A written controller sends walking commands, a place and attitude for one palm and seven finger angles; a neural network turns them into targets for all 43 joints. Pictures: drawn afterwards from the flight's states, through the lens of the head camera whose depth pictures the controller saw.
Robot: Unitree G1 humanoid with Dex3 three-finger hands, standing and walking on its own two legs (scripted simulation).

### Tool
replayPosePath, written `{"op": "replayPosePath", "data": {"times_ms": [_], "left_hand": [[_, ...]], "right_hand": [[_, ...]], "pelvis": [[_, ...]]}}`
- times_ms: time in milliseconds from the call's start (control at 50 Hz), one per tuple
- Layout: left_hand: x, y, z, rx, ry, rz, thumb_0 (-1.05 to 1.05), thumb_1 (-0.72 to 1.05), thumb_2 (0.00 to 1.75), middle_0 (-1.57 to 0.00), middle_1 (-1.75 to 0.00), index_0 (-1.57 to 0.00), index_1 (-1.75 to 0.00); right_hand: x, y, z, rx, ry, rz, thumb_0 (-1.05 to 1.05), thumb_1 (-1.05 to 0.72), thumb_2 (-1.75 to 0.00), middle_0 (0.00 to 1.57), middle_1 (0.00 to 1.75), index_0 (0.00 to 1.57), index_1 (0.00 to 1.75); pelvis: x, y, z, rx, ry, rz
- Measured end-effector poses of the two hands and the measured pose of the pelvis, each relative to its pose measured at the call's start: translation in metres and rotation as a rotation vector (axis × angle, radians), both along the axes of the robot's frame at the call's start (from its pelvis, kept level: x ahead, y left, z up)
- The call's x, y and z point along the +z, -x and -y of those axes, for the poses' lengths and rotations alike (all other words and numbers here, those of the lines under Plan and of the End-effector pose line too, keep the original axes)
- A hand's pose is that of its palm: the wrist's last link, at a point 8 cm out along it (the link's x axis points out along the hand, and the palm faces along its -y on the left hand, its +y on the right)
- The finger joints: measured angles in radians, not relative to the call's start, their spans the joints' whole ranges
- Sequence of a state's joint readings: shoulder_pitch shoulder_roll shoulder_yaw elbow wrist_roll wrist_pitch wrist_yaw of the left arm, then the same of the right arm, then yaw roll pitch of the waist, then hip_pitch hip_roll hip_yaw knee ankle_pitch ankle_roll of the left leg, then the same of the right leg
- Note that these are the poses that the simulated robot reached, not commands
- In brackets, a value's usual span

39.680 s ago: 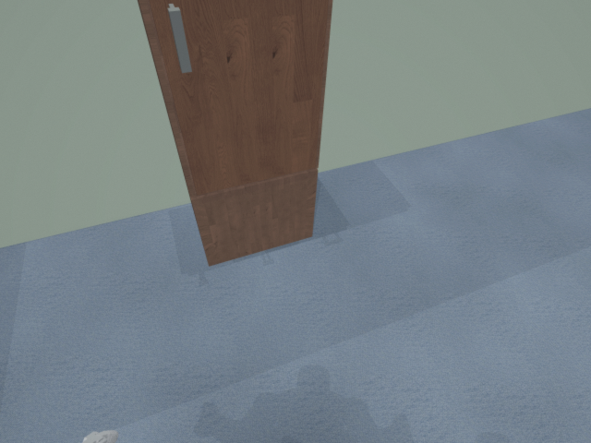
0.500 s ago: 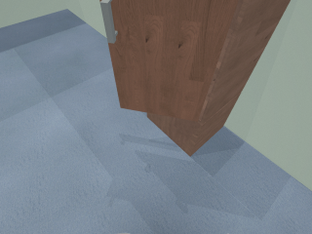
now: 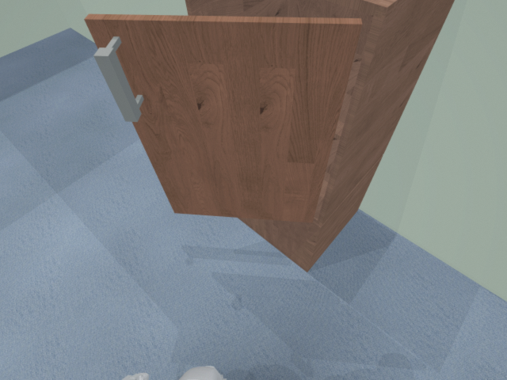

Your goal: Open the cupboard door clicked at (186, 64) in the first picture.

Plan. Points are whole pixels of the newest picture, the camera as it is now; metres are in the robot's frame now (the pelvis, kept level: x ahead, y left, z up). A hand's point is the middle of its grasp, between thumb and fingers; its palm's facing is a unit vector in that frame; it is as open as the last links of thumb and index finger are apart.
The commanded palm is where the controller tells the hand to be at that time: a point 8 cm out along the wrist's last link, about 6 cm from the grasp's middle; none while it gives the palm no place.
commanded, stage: come to a stop and stand still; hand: left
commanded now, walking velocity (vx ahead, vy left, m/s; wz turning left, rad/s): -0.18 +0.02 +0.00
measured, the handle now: (124, 80) +0.56 +0.25 +0.15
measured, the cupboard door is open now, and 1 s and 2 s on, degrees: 36 36 36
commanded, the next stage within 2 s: look again from close up in 1.18 s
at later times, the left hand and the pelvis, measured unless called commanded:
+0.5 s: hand out of the picture +0.02 +0.26 -0.18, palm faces +0.01 -0.98 -0.18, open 7.4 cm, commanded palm none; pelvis -0.01 +0.06 +0.00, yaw -3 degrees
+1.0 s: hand out of the picture +0.01 +0.16 -0.18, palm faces +0.02 -0.98 -0.21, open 7.2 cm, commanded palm none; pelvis -0.03 -0.02 -0.01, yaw +0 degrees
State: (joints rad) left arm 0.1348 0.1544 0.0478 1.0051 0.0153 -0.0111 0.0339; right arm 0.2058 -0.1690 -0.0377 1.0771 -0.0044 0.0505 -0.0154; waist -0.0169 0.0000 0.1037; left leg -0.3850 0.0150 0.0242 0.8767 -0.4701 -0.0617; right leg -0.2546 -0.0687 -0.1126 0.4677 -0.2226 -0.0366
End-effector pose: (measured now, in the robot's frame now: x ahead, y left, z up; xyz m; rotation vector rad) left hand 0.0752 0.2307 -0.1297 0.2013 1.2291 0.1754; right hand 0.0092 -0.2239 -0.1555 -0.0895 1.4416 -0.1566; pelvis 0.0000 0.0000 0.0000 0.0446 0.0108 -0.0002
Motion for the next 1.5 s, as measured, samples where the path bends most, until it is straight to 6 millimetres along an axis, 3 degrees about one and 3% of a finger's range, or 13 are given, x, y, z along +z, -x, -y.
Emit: {"op": "replayPosePath", "data": {"times_ms": [100,180,300,420,580,720,820,940,1100,1320,1400,1500], "left_hand": [[-0.010,0.004,-0.027,0.018,0.015,-0.029,-0.01,0.93,0.90,-0.20,-0.30,-0.20,-0.30],[-0.031,0.009,-0.054,0.045,0.042,-0.043,0.00,0.91,0.90,-0.20,-0.30,-0.20,-0.30],[-0.034,0.028,-0.075,0.067,0.058,-0.101,0.00,0.91,0.90,-0.20,-0.30,-0.19,-0.30],[-0.028,0.051,-0.081,0.053,0.066,-0.168,0.00,0.91,0.90,-0.20,-0.30,-0.19,-0.30],[-0.021,0.057,-0.062,-0.009,0.062,-0.175,0.00,0.91,0.90,-0.20,-0.30,-0.19,-0.30],[-0.018,0.049,-0.018,-0.038,0.026,-0.069,0.00,0.91,0.90,-0.20,-0.30,-0.19,-0.30],[-0.008,0.056,0.005,-0.021,0.014,-0.059,0.00,0.93,0.90,-0.20,-0.30,-0.20,-0.30],[-0.017,0.065,0.016,0.005,0.030,-0.081,0.00,0.94,0.90,-0.20,-0.30,-0.20,-0.30],[-0.016,0.091,0.027,0.036,0.045,-0.139,0.00,0.94,0.90,-0.20,-0.30,-0.20,-0.30],[-0.019,0.120,0.047,0.052,0.082,-0.207,0.00,0.91,0.90,-0.20,-0.30,-0.20,-0.30],[-0.025,0.122,0.042,0.022,0.093,-0.195,0.00,0.91,0.90,-0.20,-0.30,-0.20,-0.30],[-0.030,0.112,0.025,0.017,0.089,-0.156,0.00,0.90,0.90,-0.20,-0.30,-0.20,-0.30]], "right_hand": [[0.007,-0.042,-0.013,0.031,0.044,0.085,0.01,-0.91,-0.89,0.20,0.30,0.19,0.30],[0.009,-0.064,-0.027,0.061,0.101,0.157,0.00,-0.91,-0.89,0.20,0.30,0.19,0.30],[0.028,-0.069,-0.049,0.092,0.143,0.188,0.00,-0.91,-0.89,0.20,0.30,0.20,0.30],[0.038,-0.054,-0.054,0.062,0.153,0.189,0.00,-0.91,-0.89,0.20,0.30,0.20,0.30],[0.034,0.009,-0.030,-0.022,0.148,0.108,0.00,-0.91,-0.89,0.20,0.30,0.20,0.30],[0.003,0.072,0.004,-0.078,0.077,-0.010,0.00,-0.91,-0.89,0.20,0.30,0.20,0.30],[-0.001,0.089,0.013,-0.070,0.032,-0.062,0.01,-0.91,-0.89,0.20,0.30,0.20,0.30],[-0.003,0.085,0.008,-0.047,0.019,-0.062,0.01,-0.91,-0.89,0.19,0.30,0.19,0.30],[-0.002,0.060,0.001,-0.010,-0.009,-0.015,0.01,-0.91,-0.89,0.20,0.30,0.20,0.30],[0.002,0.041,0.015,0.013,0.024,0.008,0.01,-0.92,-0.89,0.20,0.30,0.20,0.30],[0.002,0.027,0.017,0.009,0.056,0.084,0.01,-0.92,-0.89,0.20,0.30,0.20,0.30],[0.007,0.014,0.005,0.024,0.074,0.159,0.01,-0.93,-0.89,0.19,0.30,0.19,0.30]], "pelvis": [[-0.003,-0.005,-0.022,0.005,0.019,0.005],[-0.016,-0.009,-0.046,0.014,0.061,0.006],[-0.008,-0.008,-0.060,0.000,0.075,0.000],[0.001,-0.001,-0.062,-0.028,0.093,-0.025],[0.004,0.015,-0.047,-0.045,0.096,-0.018],[-0.010,0.032,-0.011,-0.036,0.036,0.006],[-0.005,0.031,0.003,-0.017,0.039,0.020],[-0.008,0.029,0.014,-0.001,0.050,0.021],[-0.003,0.030,0.022,-0.010,0.042,0.031],[-0.003,0.024,0.021,-0.017,0.050,0.017],[-0.009,0.026,0.010,-0.029,0.070,0.019],[-0.011,0.027,-0.002,-0.031,0.057,0.036]]}}
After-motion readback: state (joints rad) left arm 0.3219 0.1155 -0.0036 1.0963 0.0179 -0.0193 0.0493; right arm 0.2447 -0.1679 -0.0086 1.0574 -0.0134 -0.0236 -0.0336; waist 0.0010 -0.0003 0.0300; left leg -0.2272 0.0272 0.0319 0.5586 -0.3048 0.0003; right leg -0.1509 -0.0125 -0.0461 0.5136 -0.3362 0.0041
